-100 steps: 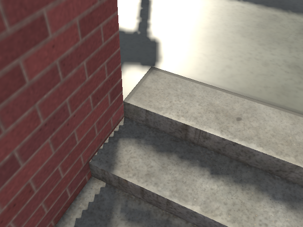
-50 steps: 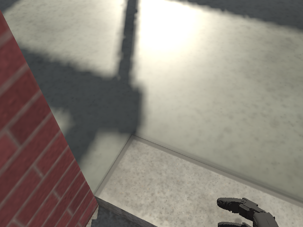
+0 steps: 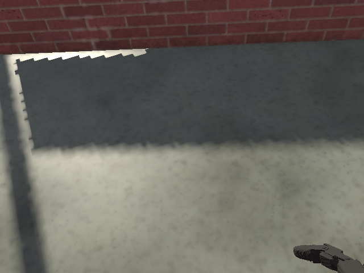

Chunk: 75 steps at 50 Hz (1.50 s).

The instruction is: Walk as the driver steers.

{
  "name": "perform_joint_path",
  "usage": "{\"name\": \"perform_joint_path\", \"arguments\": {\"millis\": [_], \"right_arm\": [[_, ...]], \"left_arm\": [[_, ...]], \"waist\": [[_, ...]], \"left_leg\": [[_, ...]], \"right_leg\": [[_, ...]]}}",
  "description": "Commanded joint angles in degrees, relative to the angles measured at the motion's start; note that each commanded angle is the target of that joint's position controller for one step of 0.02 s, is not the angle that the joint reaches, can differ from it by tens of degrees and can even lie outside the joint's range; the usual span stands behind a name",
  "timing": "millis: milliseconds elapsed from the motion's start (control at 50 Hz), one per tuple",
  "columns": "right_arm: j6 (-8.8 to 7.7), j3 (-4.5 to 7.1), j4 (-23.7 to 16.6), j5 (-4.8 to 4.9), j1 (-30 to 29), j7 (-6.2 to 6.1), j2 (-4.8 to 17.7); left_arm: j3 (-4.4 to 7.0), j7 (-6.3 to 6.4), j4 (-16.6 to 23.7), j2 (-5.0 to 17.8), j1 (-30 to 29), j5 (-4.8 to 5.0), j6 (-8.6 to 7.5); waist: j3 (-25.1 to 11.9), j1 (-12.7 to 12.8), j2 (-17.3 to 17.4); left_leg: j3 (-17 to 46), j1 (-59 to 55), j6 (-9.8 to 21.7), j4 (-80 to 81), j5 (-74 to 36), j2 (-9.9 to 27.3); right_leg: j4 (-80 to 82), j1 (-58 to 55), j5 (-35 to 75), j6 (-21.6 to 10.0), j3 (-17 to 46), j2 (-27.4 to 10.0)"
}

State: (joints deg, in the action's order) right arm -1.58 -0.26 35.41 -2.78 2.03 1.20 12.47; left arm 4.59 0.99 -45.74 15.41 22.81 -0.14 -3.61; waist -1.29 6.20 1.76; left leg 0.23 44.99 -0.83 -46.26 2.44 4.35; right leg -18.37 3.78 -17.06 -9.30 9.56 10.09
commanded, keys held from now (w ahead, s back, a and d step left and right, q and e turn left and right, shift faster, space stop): w+e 0.34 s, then w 0.18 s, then q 0.48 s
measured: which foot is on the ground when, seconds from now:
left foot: up 0.00-0.12, down 0.14-0.62, up 0.64-1.00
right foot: down 0.00-0.12, up 0.14-0.60, down 0.62-1.00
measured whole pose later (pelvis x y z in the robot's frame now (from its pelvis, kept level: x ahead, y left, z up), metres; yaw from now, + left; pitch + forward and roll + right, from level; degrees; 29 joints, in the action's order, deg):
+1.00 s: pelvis +0.42 -0.06 +0.00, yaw -6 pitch +1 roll -1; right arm 2.0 3.3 41.7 -1.5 13.5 1.5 14.1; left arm 2.2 1.7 -44.6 13.4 15.6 -1.5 -1.9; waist 2.2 0.7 0.7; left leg -3.0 28.1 0.9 -43.0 14.1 2.0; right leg -26.2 11.0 -15.6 -1.6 -12.9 -2.0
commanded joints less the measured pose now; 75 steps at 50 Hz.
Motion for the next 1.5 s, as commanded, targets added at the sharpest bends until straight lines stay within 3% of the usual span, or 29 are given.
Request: {"name": "perform_joint_path", "arguments": {"millis": [20,80,120,140,160,180,200,220,300,380,440,540,580,600,620,640,660,700,740,880,1020,1040,1060,1080,1100,1160,1200,1420,1500], "right_arm": [[-1.48,0.57,-5.95,1.49,-10.77,-0.01,4.23],[-2.73,1.01,-3.98,1.48,-5.32,-0.88,6.85],[-3.64,2.73,0.35,1.53,11.39,-2.30,10.04],[-3.86,3.48,1.53,0.92,22.12,-3.11,13.52],[-3.34,4.21,0.70,0.60,19.84,-3.17,16.09],[-2.44,3.99,-0.67,2.19,16.34,-3.14,11.42],[-2.42,2.62,-0.92,2.23,12.25,-3.28,6.70],[-2.08,2.31,-0.79,1.70,11.06,-3.27,5.85],[-3.55,2.73,1.83,1.80,13.97,-2.36,6.75],[-4.32,3.35,4.08,1.17,17.56,-1.95,7.83],[-4.61,3.55,5.24,1.10,18.04,-1.00,8.31],[-3.73,4.42,8.78,1.97,24.17,-0.91,10.98],[-2.98,4.34,10.83,2.08,25.96,-1.13,11.34],[-2.68,3.92,11.35,2.60,25.85,-1.05,10.38],[-2.71,3.01,9.68,3.30,25.55,-1.03,8.18],[-2.70,1.04,6.82,3.87,30.32,-0.66,0.69],[-1.43,3.07,8.23,3.46,28.16,-1.91,7.18],[-0.80,3.33,7.33,3.15,22.75,-2.01,6.65],[0.93,3.95,8.51,1.64,23.67,-1.65,6.58],[3.11,4.00,6.52,1.45,19.15,-0.43,3.03],[2.75,4.60,2.45,1.08,14.93,0.57,5.12],[2.19,4.60,2.34,0.73,15.38,0.88,5.54],[1.38,5.66,2.54,0.32,17.90,0.35,9.61],[1.32,7.30,0.83,0.85,18.92,-0.25,17.25],[2.07,8.01,1.82,2.64,23.95,-0.74,17.72],[3.67,5.86,0.89,2.63,13.89,-1.77,11.01],[3.55,5.38,-0.17,2.62,11.29,-1.51,9.42],[3.79,6.91,-0.06,1.78,12.93,-0.87,12.27],[4.29,7.18,-0.39,1.84,9.26,-0.44,12.13]], "left_arm": [[1.99,0.89,2.35,8.54,6.59,-0.34,1.06],[2.50,0.89,4.74,11.30,1.85,-0.44,0.99],[2.22,-0.05,6.36,11.51,-3.00,0.01,0.06],[0.91,-0.86,7.81,7.05,-2.45,-0.08,-0.67],[0.11,-1.00,8.43,3.75,6.89,0.93,-0.15],[0.76,-0.65,5.87,9.08,6.19,-2.51,0.88],[0.88,-1.13,6.37,9.02,0.58,-2.98,1.38],[0.57,-1.51,6.50,7.73,-1.45,-3.10,1.91],[0.24,-3.19,6.00,5.52,-0.59,-3.20,4.25],[-0.81,-4.26,8.09,2.18,-7.14,-2.87,4.04],[-1.56,-5.13,9.10,1.03,-13.08,-1.78,3.01],[-2.08,-5.18,11.66,0.92,-20.34,-1.98,1.89],[-1.96,-4.21,10.16,0.93,-15.62,-2.89,0.46],[-1.85,-3.75,7.44,1.06,-7.08,-3.50,-0.68],[-1.18,-2.82,5.99,4.90,0.23,-4.99,-1.22],[0.09,-1.61,6.63,11.36,2.69,-4.92,-0.88],[1.15,-0.44,6.63,12.39,5.21,-1.26,-0.05],[-1.30,-0.06,5.70,4.88,-2.77,-0.36,0.10],[-2.24,0.21,5.80,2.00,-7.25,-0.12,0.18],[-1.71,1.10,5.22,2.71,-10.33,-1.33,-0.18],[0.20,0.90,4.67,6.83,-8.70,-1.10,2.29],[0.19,1.11,3.49,6.38,-6.68,-0.95,2.72],[0.03,1.06,3.11,5.27,-2.80,-1.82,3.41],[-1.05,0.91,6.48,1.81,-2.61,-1.33,4.25],[-1.09,1.23,6.97,3.48,-6.07,-1.73,5.34],[-0.63,0.74,6.79,4.48,-10.21,-1.12,5.27],[-0.48,0.44,5.46,4.61,-7.76,-2.04,5.73],[-0.98,0.90,6.72,4.25,-11.25,-0.48,5.57],[-1.26,1.61,6.00,4.18,-5.05,0.21,4.12]], "waist": [[-0.07,2.30,-9.06],[-2.11,-1.90,-5.72],[-9.05,-11.38,-3.59],[-16.39,-14.76,3.88],[-24.34,-8.40,15.34],[-20.86,-8.36,5.90],[-11.45,-8.23,2.30],[-4.39,-7.89,-0.26],[1.69,-4.15,3.96],[3.86,-4.88,5.20],[3.38,-6.01,4.74],[4.83,-8.54,3.67],[2.54,-6.57,3.36],[-2.76,-2.62,2.26],[-10.44,0.05,-1.81],[-18.35,-1.88,-16.43],[-20.89,1.84,-11.84],[-8.85,-3.18,-7.96],[-2.95,-6.63,-8.78],[-0.15,-8.59,-10.47],[-0.76,-7.33,-7.19],[-1.32,-7.17,-4.30],[-2.72,-7.11,6.37],[-2.21,-6.58,19.17],[-7.45,-10.72,13.87],[0.33,-6.29,4.72],[-1.70,-5.05,4.14],[-0.18,-7.51,5.36],[-1.46,-4.18,5.96]], "left_leg": [[-3.04,-1.21,-0.82,7.03,0.32,-4.46],[-1.35,-13.94,2.38,15.06,2.60,-6.46],[1.39,-40.98,5.73,18.08,0.48,-4.44],[12.00,-56.61,8.60,16.19,-0.35,8.39],[36.59,-68.13,17.31,18.57,-5.66,24.30],[40.49,-59.06,16.65,21.65,5.31,21.75],[32.33,-49.21,15.04,24.56,11.24,18.48],[25.62,-42.16,13.44,27.67,11.71,15.77],[10.25,-30.68,10.22,32.87,0.00,11.05],[1.66,-30.52,10.08,35.19,-4.30,10.00],[-3.53,-30.09,9.37,35.78,-3.64,7.81],[-2.75,-37.30,9.64,34.35,-8.08,10.04],[-2.82,-41.58,8.23,25.19,-26.64,9.24],[-5.13,-40.68,6.74,15.37,-29.87,6.35],[-6.37,-32.05,5.13,2.71,-13.65,4.08],[-7.78,-12.16,2.78,-17.17,32.20,-4.18],[0.65,-9.35,3.20,-26.31,34.45,-7.05],[2.56,-7.69,3.66,-23.61,27.78,-2.61],[1.48,-12.23,2.08,-20.23,22.15,-1.56],[-1.78,-17.73,-0.03,-6.75,10.45,-1.72],[-4.74,-26.98,3.60,10.64,11.21,-3.43],[-3.40,-30.86,4.92,16.07,9.20,-4.16],[6.14,-34.93,6.43,22.14,-0.98,1.54],[29.48,-40.79,15.83,25.20,-21.38,16.61],[33.36,-42.69,21.77,28.34,-16.46,18.25],[20.62,-34.04,15.94,29.66,-1.80,8.41],[16.97,-32.37,14.52,28.95,-6.20,5.33],[26.49,-29.42,13.60,30.82,15.02,2.88],[28.34,-25.69,9.44,28.11,12.56,0.31]], "right_leg": [[-0.77,-6.49,43.54,-0.22,10.83,-13.04],[-7.39,-6.78,53.59,1.00,10.98,-13.53],[-23.75,4.49,56.69,3.23,10.24,-10.95],[-40.38,14.82,29.97,3.33,5.70,-7.23],[-58.28,30.19,-19.25,4.77,-0.93,0.75],[-61.61,32.04,-10.24,4.10,-2.20,-5.13],[-60.51,32.56,-3.91,4.80,-3.03,-6.60],[-59.08,33.27,-1.70,6.22,-3.70,-8.25],[-52.86,29.97,0.37,7.56,-3.77,-10.10],[-43.85,33.91,7.69,8.24,-5.02,-11.60],[-31.30,29.65,12.97,7.02,-7.77,-11.93],[-18.43,25.58,9.41,4.78,-13.04,-11.25],[-12.89,19.28,8.36,3.73,-14.38,-8.42],[-7.19,8.41,12.23,2.90,-14.04,-7.36],[-7.69,-6.61,18.47,1.20,-5.37,-16.70],[-10.64,-25.01,45.37,-6.48,17.06,-37.44],[-9.16,-21.45,58.74,-10.22,18.49,-37.89],[-6.43,-9.93,55.78,-4.89,3.74,-31.00],[-1.77,0.44,48.93,-1.12,-2.92,-27.13],[1.89,9.75,38.04,-0.70,-16.14,-23.88],[-7.94,8.89,22.60,1.60,-16.11,-27.46],[-12.53,9.81,17.15,3.62,-16.92,-25.89],[-24.77,12.62,5.85,6.81,-20.30,-21.25],[-39.40,28.03,-21.78,11.09,-21.07,-9.90],[-47.43,30.68,-24.56,11.19,-11.58,-8.57],[-44.81,30.48,-9.70,10.89,-7.45,-11.97],[-44.67,26.45,-6.03,11.14,-8.58,-10.38],[-25.51,19.97,-7.38,10.12,-6.88,-7.48],[-7.86,7.25,-1.64,7.13,-7.13,-5.84]]}}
